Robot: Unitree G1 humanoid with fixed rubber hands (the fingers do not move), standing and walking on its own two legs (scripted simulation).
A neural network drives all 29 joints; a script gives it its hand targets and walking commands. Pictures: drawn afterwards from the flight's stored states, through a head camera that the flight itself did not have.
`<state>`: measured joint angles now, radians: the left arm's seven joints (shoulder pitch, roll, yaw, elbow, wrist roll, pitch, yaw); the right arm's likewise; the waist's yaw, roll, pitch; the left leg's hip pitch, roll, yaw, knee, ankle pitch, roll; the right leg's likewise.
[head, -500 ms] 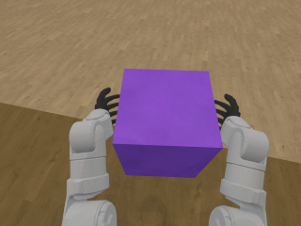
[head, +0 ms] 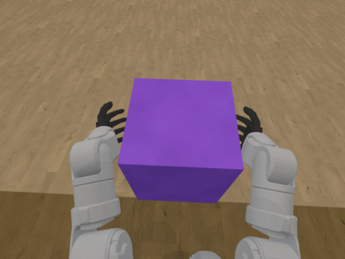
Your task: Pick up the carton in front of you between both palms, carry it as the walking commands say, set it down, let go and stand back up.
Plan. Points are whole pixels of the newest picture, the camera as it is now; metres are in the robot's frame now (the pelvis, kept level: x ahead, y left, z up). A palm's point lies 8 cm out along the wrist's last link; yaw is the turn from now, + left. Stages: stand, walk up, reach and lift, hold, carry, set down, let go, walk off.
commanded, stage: carry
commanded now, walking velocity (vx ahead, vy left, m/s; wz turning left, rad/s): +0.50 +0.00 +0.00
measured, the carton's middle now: (179, 146) +0.37 -0.02 +0.07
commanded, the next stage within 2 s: none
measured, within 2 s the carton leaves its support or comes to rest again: neither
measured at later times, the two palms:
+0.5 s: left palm (115, 45) +0.64 +0.14 +0.19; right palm (219, 45) +0.66 -0.16 +0.18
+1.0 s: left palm out of the picture +0.97 +0.16 +0.23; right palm out of the picture +0.96 -0.15 +0.23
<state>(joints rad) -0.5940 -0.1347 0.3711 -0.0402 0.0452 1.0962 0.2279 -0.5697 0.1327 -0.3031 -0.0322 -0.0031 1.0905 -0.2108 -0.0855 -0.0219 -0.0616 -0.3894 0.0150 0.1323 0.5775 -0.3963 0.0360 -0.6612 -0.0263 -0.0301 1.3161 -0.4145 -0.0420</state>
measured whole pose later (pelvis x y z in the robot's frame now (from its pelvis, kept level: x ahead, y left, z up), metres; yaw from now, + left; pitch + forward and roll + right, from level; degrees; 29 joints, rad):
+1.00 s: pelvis +0.62 +0.00 +0.07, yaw +1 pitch +5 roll +1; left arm -0.57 -0.10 0.32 -0.12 0.03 1.08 0.23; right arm -0.58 0.14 -0.28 -0.10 -0.02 1.08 -0.22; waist -0.04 -0.02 -0.08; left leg -0.16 0.01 0.12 0.43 -0.40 0.01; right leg -0.65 -0.07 -0.09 0.68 -0.19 -0.04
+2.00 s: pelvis +1.33 -0.04 +0.06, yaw +0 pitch +2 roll +0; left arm 0.08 -0.13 0.04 -0.56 0.01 1.17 0.16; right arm 0.07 0.13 -0.03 -0.54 -0.01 1.17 -0.16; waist -0.02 0.01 -0.18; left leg 0.15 0.04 0.18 0.27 -0.45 -0.03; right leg -0.53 -0.08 -0.20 0.50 -0.05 -0.02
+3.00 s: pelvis +1.95 -0.03 +0.07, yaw +1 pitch +2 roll +0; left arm 0.08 -0.13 0.03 -0.59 0.01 1.13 0.16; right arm 0.08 0.13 -0.04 -0.58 0.00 1.12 -0.15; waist 0.00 0.00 -0.10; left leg -0.04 0.08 0.20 0.45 -0.43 -0.03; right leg -0.43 -0.05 -0.22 0.43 0.02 -0.02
